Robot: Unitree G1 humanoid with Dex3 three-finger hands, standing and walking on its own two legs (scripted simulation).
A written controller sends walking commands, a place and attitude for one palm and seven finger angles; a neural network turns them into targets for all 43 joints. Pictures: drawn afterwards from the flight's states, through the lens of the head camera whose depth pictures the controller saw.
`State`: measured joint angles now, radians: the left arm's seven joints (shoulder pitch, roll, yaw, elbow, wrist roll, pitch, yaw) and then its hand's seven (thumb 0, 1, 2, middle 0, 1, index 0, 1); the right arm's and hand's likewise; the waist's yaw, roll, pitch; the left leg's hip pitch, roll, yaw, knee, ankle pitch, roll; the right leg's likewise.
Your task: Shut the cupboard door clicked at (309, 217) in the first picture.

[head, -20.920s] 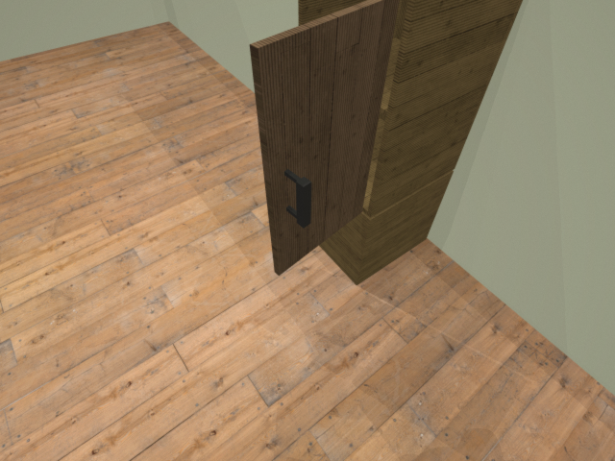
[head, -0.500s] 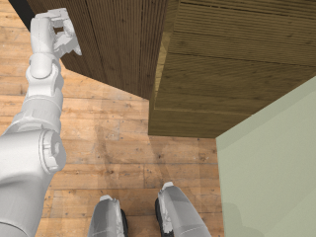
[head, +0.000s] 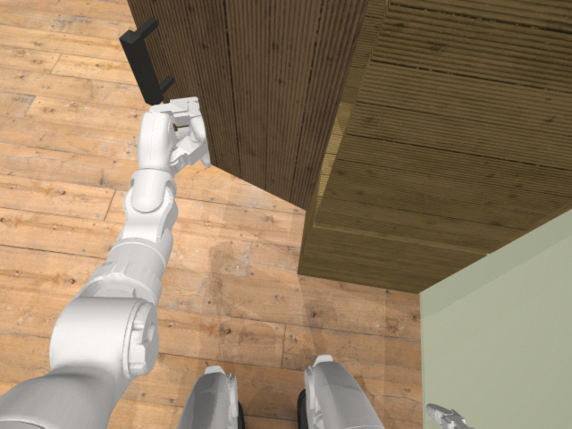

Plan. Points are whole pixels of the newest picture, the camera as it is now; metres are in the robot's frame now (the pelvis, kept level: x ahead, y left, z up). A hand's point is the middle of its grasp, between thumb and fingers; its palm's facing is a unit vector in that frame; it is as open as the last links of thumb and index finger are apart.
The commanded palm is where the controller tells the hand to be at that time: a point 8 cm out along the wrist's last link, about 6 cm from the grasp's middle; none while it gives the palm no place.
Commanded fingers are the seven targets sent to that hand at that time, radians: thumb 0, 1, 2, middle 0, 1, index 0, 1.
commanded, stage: draw the hand back to the body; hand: left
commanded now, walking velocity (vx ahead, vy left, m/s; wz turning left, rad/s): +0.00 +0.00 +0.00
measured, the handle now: (152, 64) +0.65 +0.16 +0.04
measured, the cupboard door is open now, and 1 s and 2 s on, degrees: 71 71 71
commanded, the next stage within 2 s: step back with the hand held close in 1.58 s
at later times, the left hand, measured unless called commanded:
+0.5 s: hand (127, 184) +0.38 +0.14 +0.14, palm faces -0.10 -0.99 -0.05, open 3.1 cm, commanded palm +0.34 +0.20 +0.15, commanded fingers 0.00 0.90 0.90 -1.13 -1.32 -1.13 -1.32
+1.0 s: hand out of the picture +0.28 +0.23 +0.23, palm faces +0.33 -0.88 -0.34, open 4.6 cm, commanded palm +0.23 +0.27 +0.25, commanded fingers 0.00 0.90 0.90 -0.45 -0.57 -0.45 -0.57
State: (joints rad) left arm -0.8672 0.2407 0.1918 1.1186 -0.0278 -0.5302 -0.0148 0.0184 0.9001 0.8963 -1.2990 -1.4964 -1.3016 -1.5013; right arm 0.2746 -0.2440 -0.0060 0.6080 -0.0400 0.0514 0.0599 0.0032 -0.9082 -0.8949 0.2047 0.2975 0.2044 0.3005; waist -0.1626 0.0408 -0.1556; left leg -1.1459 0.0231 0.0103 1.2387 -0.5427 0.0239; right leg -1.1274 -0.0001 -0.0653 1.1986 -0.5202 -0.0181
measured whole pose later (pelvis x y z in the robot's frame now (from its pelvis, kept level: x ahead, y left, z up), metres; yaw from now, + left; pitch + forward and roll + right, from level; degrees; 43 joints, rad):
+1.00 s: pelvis +0.05 -0.01 +0.11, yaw +1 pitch -1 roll +0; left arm 0.29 0.31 0.17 -0.18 -0.06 -0.03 0.09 0.02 0.90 0.90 -0.71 -0.85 -0.71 -0.86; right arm 0.17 -0.21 0.05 0.57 0.02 -0.03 -0.08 0.01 -0.90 -0.89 0.21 0.30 0.21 0.30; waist 0.06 0.07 -0.02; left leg -0.12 0.00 0.03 0.42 -0.27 0.01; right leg -0.12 0.00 -0.04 0.42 -0.27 -0.01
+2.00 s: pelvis +0.02 +0.01 +0.11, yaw -1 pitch +2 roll -1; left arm 0.53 0.41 0.39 -0.40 -0.06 -0.17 0.12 0.02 0.89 0.89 -0.21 -0.30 -0.21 -0.30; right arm 0.18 -0.26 -0.03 0.59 0.02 0.00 -0.09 0.01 -0.91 -0.90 0.21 0.30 0.21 0.30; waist 0.00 0.06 -0.02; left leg -0.23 -0.01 0.07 0.47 -0.26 0.04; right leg -0.24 0.00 0.00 0.45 -0.23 0.01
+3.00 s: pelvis -0.11 +0.01 +0.09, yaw +3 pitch +1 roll -2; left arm 0.52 0.41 0.46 -0.52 -0.02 -0.29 0.15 0.01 0.89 0.90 -0.21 -0.30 -0.21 -0.30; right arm 0.20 -0.21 -0.02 0.62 0.00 -0.11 -0.07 0.01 -0.90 -0.89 0.21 0.30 0.21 0.30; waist 0.00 0.00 0.01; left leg -0.55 0.02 0.04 0.70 -0.29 0.04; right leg -0.42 0.06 0.07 0.65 -0.25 0.02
